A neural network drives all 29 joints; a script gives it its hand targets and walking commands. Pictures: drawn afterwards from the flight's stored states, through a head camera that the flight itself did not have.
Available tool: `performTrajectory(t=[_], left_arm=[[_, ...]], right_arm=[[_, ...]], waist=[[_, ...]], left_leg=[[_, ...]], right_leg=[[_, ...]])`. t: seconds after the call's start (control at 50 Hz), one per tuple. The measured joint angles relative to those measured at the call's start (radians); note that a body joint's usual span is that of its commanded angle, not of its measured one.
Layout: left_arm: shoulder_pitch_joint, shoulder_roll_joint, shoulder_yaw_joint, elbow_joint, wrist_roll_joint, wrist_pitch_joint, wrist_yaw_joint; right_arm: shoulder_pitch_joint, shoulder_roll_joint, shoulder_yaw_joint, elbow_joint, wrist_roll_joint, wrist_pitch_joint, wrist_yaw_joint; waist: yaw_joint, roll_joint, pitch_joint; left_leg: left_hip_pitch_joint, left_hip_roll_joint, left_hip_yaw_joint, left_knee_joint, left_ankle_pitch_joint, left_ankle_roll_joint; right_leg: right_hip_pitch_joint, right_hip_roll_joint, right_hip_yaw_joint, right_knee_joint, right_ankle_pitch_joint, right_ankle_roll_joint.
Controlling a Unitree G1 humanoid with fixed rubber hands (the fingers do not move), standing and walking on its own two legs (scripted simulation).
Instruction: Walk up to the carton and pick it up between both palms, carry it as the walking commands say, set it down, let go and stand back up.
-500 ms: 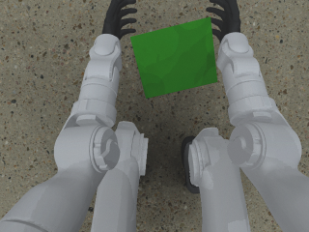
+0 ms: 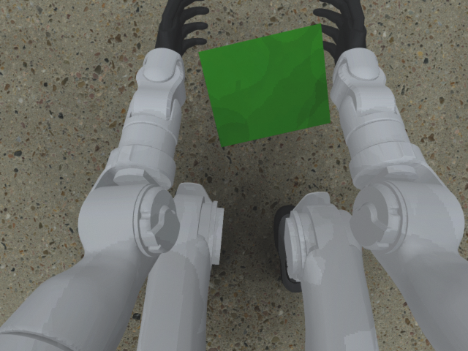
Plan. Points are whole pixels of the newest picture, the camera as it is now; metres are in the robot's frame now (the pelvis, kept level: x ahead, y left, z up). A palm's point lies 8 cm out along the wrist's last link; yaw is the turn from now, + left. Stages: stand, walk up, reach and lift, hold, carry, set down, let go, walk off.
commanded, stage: set down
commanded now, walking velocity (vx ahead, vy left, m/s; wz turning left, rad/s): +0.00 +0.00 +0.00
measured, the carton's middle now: (258, 85) +0.50 +0.01 -0.25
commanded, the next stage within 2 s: none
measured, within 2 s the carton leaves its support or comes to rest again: rests again in 0.94 s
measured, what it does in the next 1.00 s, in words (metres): stands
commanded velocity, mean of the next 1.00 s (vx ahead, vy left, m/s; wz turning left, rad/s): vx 0.00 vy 0.00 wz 0.00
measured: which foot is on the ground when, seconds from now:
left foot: down 0.00-1.00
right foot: down 0.00-1.00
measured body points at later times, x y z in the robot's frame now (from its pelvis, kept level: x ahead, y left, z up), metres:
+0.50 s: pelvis -0.01 +0.00 +0.00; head +0.34 +0.03 +0.28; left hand +0.49 +0.20 -0.20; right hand +0.52 -0.12 -0.17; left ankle +0.11 +0.12 -0.35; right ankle +0.11 -0.11 -0.35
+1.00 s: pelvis +0.00 +0.01 +0.04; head +0.33 +0.03 +0.34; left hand +0.50 +0.21 -0.11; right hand +0.51 -0.13 -0.11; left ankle +0.11 +0.12 -0.35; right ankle +0.11 -0.11 -0.35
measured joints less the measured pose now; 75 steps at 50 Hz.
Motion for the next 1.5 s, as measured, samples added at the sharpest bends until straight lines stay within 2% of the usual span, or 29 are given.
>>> performTrajectory(t=[0.16,0.26,0.36,0.48,0.66,0.72,0.82,0.92,1.06,1.18,1.5], left_arm=[[-0.012,0.053,-0.052,0.121,-0.070,-0.051,0.051],[0.039,0.102,-0.140,0.145,-0.187,-0.073,0.087],[0.088,0.197,-0.270,0.115,-0.325,-0.085,0.113],[0.079,0.226,-0.335,0.112,-0.405,-0.080,0.113],[0.052,0.231,-0.324,0.131,-0.423,-0.077,0.110],[0.081,0.231,-0.327,0.076,-0.439,-0.070,0.109],[0.147,0.224,-0.325,-0.068,-0.458,-0.037,0.118],[0.213,0.203,-0.302,-0.181,-0.435,0.013,0.123],[0.258,0.170,-0.242,-0.163,-0.368,0.023,0.103],[0.282,0.160,-0.223,-0.148,-0.340,0.019,0.092],[0.385,0.138,-0.198,-0.259,-0.306,0.060,0.074]], right_arm=[[-0.013,-0.019,0.089,0.071,0.069,-0.059,-0.020],[0.016,-0.031,0.172,0.087,0.146,-0.084,-0.049],[0.002,-0.054,0.262,0.062,0.266,-0.105,-0.059],[-0.030,-0.073,0.294,0.110,0.299,-0.105,-0.058],[0.021,-0.105,0.293,0.101,0.307,-0.104,-0.050],[0.071,-0.115,0.301,0.042,0.315,-0.094,-0.052],[0.160,-0.115,0.306,-0.120,0.318,-0.057,-0.065],[0.221,-0.091,0.290,-0.232,0.299,-0.005,-0.073],[0.257,-0.045,0.241,-0.210,0.242,0.008,-0.062],[0.277,-0.025,0.216,-0.194,0.207,0.004,-0.059],[0.381,-0.003,0.190,-0.293,0.187,0.036,-0.043]], waist=[[-0.012,0.010,0.017],[-0.025,0.014,0.056],[-0.046,0.006,0.119],[-0.048,0.028,0.135],[-0.036,0.050,0.123],[-0.031,0.056,0.126],[-0.029,0.066,0.120],[-0.034,0.067,0.077],[-0.039,0.064,-0.058],[-0.039,0.063,-0.133],[-0.044,0.066,-0.197]], left_leg=[[0.012,-0.001,0.001,-0.002,0.001,-0.001],[0.015,-0.014,0.000,-0.014,0.013,-0.006],[0.026,-0.023,-0.013,-0.006,0.025,-0.011],[0.028,-0.028,-0.005,0.016,0.026,-0.001],[0.018,-0.031,0.007,0.039,0.018,0.014],[0.018,-0.032,0.009,0.039,0.015,0.016],[0.030,-0.040,0.008,0.022,0.013,0.015],[0.081,-0.044,0.001,-0.032,0.006,0.013],[0.143,-0.044,-0.011,-0.155,0.012,0.010],[0.193,-0.044,-0.019,-0.254,0.030,0.009],[0.399,-0.045,-0.037,-0.515,0.081,0.013]], right_leg=[[0.012,-0.001,0.002,0.000,0.000,0.000],[0.019,-0.013,0.002,-0.006,0.002,-0.003],[0.038,-0.022,-0.012,-0.003,0.008,-0.008],[0.050,-0.027,-0.007,0.016,0.002,0.003],[0.048,-0.032,0.001,0.040,-0.016,0.016],[0.050,-0.033,0.003,0.040,-0.021,0.017],[0.064,-0.042,0.003,0.027,-0.029,0.014],[0.116,-0.047,0.003,-0.027,-0.037,0.008],[0.176,-0.051,0.006,-0.152,-0.026,0.000],[0.226,-0.054,0.010,-0.250,-0.007,-0.005],[0.433,-0.064,0.019,-0.518,0.047,-0.009]])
